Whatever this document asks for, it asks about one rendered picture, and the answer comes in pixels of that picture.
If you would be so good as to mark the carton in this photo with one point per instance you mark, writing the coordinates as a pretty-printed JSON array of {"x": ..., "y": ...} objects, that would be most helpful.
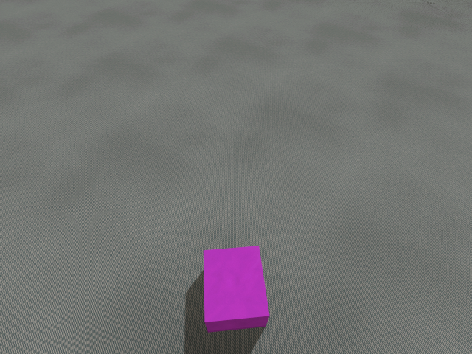
[{"x": 234, "y": 289}]

